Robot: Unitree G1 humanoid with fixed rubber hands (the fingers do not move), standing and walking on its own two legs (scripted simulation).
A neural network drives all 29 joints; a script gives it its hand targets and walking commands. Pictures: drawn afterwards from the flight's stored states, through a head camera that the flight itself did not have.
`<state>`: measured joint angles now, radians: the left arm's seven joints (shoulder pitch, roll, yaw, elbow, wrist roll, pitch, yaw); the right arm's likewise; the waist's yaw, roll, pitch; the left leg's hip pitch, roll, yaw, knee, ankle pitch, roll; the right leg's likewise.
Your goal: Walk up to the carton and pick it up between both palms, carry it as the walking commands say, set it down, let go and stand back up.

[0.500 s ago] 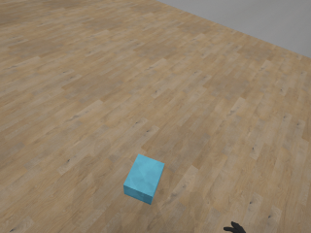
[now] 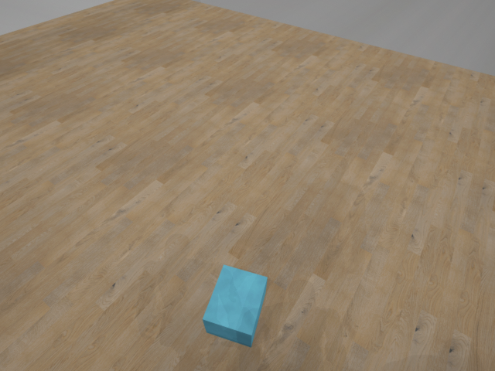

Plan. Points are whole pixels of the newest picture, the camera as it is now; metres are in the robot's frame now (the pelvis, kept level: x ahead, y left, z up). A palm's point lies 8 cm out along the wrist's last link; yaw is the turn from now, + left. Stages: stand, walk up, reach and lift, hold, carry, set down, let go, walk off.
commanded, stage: walk up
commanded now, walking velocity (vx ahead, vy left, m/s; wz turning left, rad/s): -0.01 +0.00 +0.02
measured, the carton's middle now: (237, 304) +0.49 +0.05 -0.70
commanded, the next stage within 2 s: none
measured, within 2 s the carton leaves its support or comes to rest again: neither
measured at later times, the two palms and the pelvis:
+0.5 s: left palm out of the picture -0.02 +0.24 -0.14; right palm out of the picture +0.04 -0.23 -0.14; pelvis -0.01 +0.01 +0.00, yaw +4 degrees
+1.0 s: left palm out of the picture -0.03 +0.39 -0.12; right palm out of the picture +0.05 -0.19 -0.13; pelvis -0.02 +0.08 +0.00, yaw -5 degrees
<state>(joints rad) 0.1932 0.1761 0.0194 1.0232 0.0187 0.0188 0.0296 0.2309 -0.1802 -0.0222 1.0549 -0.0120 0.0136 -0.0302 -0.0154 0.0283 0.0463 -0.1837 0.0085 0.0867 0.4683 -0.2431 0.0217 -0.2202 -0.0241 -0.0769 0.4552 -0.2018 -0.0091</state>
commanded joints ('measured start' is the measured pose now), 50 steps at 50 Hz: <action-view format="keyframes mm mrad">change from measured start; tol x16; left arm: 1 25 111 19 -15 -9 -6 5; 36 122 186 53 -67 -4 5 21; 37 374 259 84 26 22 21 40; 50 -7 248 104 -112 38 19 4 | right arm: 1 79 -77 -10 4 -2 -16 3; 45 -41 -108 -22 -209 -22 47 78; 50 285 -119 -34 -81 -14 17 56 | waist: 1 8 -95 -6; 38 98 -108 62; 50 -152 -193 -114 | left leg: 1 40 86 -112 -102 93 -1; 35 -134 55 -190 -101 -46 14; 37 -258 -44 51 260 -238 -48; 39 -441 54 -117 580 -109 -77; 46 -170 -12 -35 296 -149 -84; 50 350 -15 40 -74 -126 -67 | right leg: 1 -27 -150 153 -174 43 -33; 35 -42 -186 96 -134 -162 -19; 38 15 -513 690 -370 -603 -176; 43 -128 -292 360 -279 -286 -88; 48 -206 -210 256 -217 -349 -58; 50 -423 -68 98 37 -426 -3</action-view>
